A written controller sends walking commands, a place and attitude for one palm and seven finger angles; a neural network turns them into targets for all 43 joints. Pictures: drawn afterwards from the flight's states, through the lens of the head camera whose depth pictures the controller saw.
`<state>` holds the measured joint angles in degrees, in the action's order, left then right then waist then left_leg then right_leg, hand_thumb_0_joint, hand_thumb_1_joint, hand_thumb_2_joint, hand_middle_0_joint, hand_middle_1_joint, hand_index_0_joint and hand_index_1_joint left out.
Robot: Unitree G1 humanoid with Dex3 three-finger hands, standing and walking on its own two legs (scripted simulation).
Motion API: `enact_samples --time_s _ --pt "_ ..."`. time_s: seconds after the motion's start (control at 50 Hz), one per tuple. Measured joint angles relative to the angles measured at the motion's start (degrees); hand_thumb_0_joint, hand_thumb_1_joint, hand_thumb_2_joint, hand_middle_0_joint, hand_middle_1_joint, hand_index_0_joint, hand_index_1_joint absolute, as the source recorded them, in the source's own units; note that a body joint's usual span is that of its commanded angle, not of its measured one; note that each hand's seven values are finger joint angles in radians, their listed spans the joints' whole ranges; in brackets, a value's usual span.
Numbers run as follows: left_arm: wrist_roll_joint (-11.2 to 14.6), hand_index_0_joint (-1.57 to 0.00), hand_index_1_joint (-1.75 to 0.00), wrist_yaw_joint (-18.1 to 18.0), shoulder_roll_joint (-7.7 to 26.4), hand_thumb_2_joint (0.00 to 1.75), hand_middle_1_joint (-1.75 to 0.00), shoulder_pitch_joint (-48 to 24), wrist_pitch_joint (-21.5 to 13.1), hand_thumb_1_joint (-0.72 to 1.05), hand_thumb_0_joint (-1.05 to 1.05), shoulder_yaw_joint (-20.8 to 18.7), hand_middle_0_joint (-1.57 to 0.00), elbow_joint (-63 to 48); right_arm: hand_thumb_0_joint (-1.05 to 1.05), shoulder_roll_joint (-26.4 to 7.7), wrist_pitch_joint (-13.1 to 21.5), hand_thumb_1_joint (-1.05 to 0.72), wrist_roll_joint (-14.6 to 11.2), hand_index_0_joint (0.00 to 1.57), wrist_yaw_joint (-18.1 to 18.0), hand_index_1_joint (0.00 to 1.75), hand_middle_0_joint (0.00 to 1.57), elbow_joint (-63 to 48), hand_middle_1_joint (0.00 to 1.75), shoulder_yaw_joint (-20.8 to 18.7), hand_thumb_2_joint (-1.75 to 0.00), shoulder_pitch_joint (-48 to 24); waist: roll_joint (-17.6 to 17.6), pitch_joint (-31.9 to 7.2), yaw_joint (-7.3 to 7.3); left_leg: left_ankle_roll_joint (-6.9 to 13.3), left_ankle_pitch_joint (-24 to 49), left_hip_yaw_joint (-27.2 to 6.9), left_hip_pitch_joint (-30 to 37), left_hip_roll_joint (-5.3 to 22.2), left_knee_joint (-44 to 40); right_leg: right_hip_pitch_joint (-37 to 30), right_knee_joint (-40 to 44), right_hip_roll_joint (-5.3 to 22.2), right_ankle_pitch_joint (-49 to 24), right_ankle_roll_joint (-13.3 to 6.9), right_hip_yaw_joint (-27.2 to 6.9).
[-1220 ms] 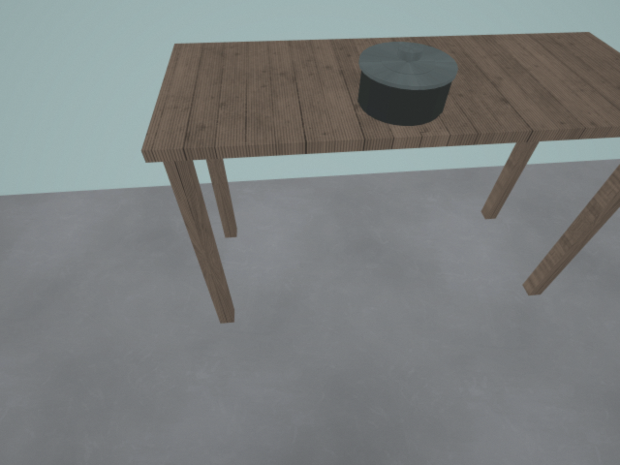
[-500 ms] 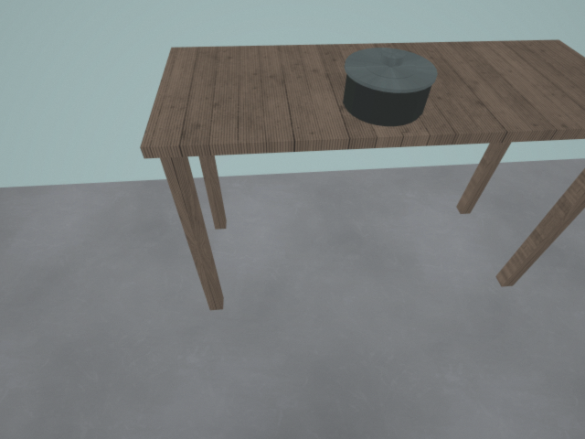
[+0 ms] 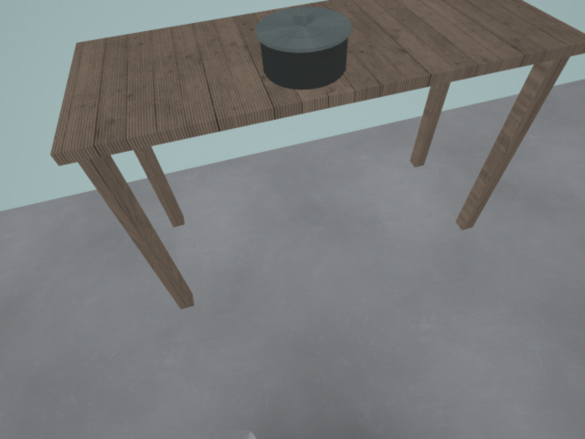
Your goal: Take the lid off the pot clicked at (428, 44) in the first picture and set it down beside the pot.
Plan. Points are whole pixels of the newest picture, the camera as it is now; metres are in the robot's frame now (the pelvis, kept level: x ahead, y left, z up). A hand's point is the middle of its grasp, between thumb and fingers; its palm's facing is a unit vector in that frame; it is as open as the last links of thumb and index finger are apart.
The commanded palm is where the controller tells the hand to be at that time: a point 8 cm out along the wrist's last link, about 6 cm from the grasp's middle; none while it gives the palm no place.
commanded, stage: walk to a spot facing it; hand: left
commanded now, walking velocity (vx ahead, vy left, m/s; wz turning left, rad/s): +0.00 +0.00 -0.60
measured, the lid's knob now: (302, 15) +0.90 +0.05 +0.15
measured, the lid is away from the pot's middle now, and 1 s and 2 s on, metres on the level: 0.00 0.00 0.00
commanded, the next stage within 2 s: none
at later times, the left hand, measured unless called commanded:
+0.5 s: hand out of the picture +0.10 +0.24 -0.15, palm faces -0.21 -0.94 -0.26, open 7.4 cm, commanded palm none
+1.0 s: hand (239, 391) +0.21 +0.12 -0.15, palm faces -0.63 -0.74 -0.25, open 7.4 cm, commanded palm none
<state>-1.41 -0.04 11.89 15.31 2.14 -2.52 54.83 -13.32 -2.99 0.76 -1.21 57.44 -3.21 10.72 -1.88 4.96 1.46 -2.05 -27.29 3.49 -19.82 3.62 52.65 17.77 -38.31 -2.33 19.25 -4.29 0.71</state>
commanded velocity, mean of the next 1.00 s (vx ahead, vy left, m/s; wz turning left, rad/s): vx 0.02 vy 0.00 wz -0.60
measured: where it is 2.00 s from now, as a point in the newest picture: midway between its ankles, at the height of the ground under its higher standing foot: outside the picture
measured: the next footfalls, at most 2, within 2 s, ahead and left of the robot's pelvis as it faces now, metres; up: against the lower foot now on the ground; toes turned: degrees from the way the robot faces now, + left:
left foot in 0.52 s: +0.06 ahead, +0.15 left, +0.00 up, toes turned -23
right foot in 0.98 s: -0.03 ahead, -0.09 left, +0.00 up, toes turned -42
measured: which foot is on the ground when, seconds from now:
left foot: up 0.00-0.50, down 0.52-0.98, up 1.00-1.00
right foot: down 0.00-0.52, up 0.54-0.96, down 0.98-1.00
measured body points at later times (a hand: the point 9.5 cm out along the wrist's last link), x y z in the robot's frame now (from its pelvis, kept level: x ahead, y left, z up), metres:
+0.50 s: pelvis +0.00 +0.04 +0.01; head +0.04 +0.04 +0.46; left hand +0.11 +0.29 -0.13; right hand +0.08 -0.24 -0.11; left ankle +0.02 +0.17 -0.72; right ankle +0.01 -0.07 -0.72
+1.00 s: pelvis -0.01 +0.03 +0.00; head +0.02 +0.00 +0.45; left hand +0.24 +0.16 -0.13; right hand -0.18 -0.18 -0.15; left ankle +0.03 +0.17 -0.72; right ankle -0.06 -0.06 -0.73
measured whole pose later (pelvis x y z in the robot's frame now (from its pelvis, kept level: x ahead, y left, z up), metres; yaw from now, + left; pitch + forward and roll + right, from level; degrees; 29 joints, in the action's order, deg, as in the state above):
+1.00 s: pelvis -0.01 +0.03 +0.00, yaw -38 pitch +0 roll +0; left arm -1.5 2.2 13.5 8.0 2.8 -3.0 50.3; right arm -14.2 -0.8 1.1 -0.9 53.9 -3.0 19.1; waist -1.3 4.6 -2.3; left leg -2.6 -24.0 12.8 -11.9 8.5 37.8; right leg 18.1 -34.6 0.7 15.8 -0.5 3.7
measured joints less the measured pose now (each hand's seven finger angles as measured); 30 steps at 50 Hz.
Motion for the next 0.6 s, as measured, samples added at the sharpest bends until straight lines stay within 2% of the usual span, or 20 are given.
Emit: enact_samples --time_s 0.04,0.08,0.2,0.34,0.46,0.5,0.52,0.54,0.56,0.6 --pt "0.2 -0.20 -0.30 -0.4 -0.6 0.90 -0.30 0.5 -0.1 0.91 0.01 -0.1 -0.21 -0.4 0.01 -0.1 -0.3 -0.90 0.0 0.20 0.2 0.30 0.21 -0.2 0.30 -0.2 -0.90 -0.6 0.2 0.0 0.38 -0.2 1.9 -1.8 -3.6 -0.8 6.8 -0.8 3.3 -0.7 -2.0 -0.4 -1.0" --pt "0.4 -0.20 -0.30 -0.4 -0.9 0.90 -0.30 1.1 -0.2 0.91 0.01 -0.1 -0.21 -0.7 0.01 -0.2 -0.1 -0.90 0.2 0.20 0.3 0.30 0.20 -0.9 0.30 -0.3 -0.90 -1.4 0.6 0.1 0.57 -0.7 4.4 -2.7 -5.8 -1.1 9.4 -1.4 6.6 -1.2 -4.2 -0.7 -2.5" --pt "0.4 -0.20 -0.30 -0.2 -1.5 0.90 -0.30 2.2 -0.5 0.90 0.01 -0.1 -0.21 -1.3 0.01 -0.6 0.2 -0.90 0.3 0.20 0.1 0.30 0.20 -3.1 0.30 -0.7 -0.90 -3.7 1.1 -0.6 0.69 -2.0 8.0 -5.4 -7.8 -1.1 8.4 -1.9 12.0 -2.8 -8.2 -0.6 -6.9" --pt "0.1 -0.20 -0.30 -0.2 -0.8 0.90 -0.30 1.8 -0.4 0.90 0.01 -0.6 -0.21 -2.5 0.01 -0.5 0.2 -0.90 0.0 0.20 -0.2 0.30 0.20 -4.8 0.30 -0.5 -0.90 -5.8 1.6 -1.4 1.75 -2.3 6.1 -6.6 -5.3 -2.2 1.4 -1.3 13.1 -4.6 -9.7 0.2 -11.5" --pt "-0.2 -0.20 -0.30 -0.4 1.0 0.90 -0.30 0.9 0.3 0.90 0.01 -1.1 -0.21 -3.5 0.01 0.7 1.1 -0.90 -0.8 0.20 -0.3 0.30 0.20 -7.0 0.30 0.1 -0.90 -6.7 3.0 -2.2 2.39 -1.0 4.7 -7.0 -0.2 -4.5 -11.7 0.1 12.8 -5.8 -10.5 2.2 -16.0" --pt "-0.1 -0.20 -0.30 -0.4 1.9 0.90 -0.30 0.6 0.7 0.90 0.01 -1.4 -0.21 -3.8 0.01 1.1 1.9 -0.90 -1.0 0.20 -0.4 0.30 0.20 -8.0 0.30 0.5 -0.90 -6.1 3.5 -2.7 2.02 -0.3 8.3 -6.9 3.4 -5.0 -20.1 1.2 11.3 -6.5 -10.1 3.3 -17.2" --pt "0.0 -0.20 -0.30 -0.4 2.3 0.90 -0.30 0.6 1.0 0.90 0.01 -1.6 -0.21 -4.2 0.01 1.1 2.4 -0.90 -1.0 0.20 -0.4 0.30 0.20 -8.6 0.30 0.7 -0.90 -5.5 3.3 -3.2 1.52 0.9 10.6 -7.1 5.0 -4.6 -24.4 2.5 9.2 -7.2 -8.8 3.7 -17.1" --pt "0.1 -0.20 -0.30 -0.3 3.1 0.90 -0.30 -0.1 1.2 0.90 0.01 -2.0 -0.21 -4.0 0.01 1.6 2.7 -0.90 -0.8 0.20 -0.5 0.30 0.20 -8.7 0.30 0.8 -0.90 -5.1 4.3 -2.9 1.13 1.9 11.8 -6.5 5.1 -5.0 -24.4 4.2 4.9 -6.8 -3.8 4.3 -16.2" --pt "-0.1 -0.20 -0.30 -0.1 3.7 0.90 -0.30 -0.8 1.4 0.90 0.01 -2.3 -0.21 -3.8 0.01 2.0 2.7 -0.90 -0.6 0.20 -0.5 0.30 0.20 -8.8 0.30 1.2 -0.90 -4.4 5.1 -2.6 0.97 2.6 11.7 -5.8 5.4 -5.1 -24.0 6.3 -1.1 -6.1 0.9 5.2 -14.1" --pt "-0.6 -0.20 -0.30 0.3 4.9 0.90 -0.30 -1.5 1.5 0.91 0.01 -2.9 -0.21 -3.9 0.01 2.7 2.5 -0.90 -0.1 0.20 -0.4 0.30 0.21 -8.7 0.30 1.9 -0.90 -2.7 6.1 -2.5 0.86 3.1 11.4 -4.4 6.8 -4.7 -25.0 10.4 -13.2 -4.8 3.7 6.8 -9.8"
